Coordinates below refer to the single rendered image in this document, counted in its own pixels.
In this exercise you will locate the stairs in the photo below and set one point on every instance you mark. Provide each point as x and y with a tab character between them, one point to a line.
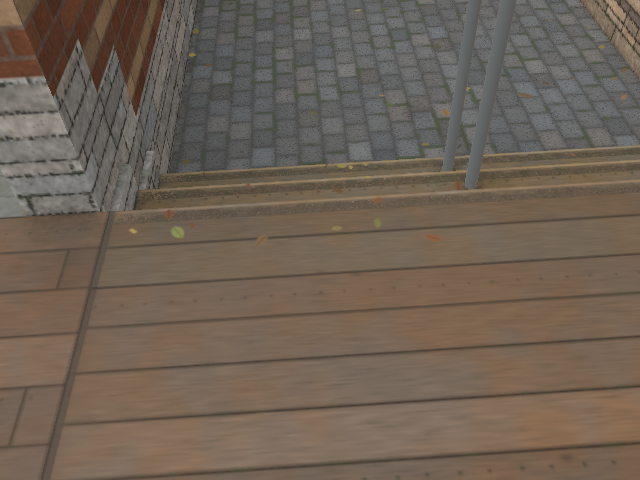
389	177

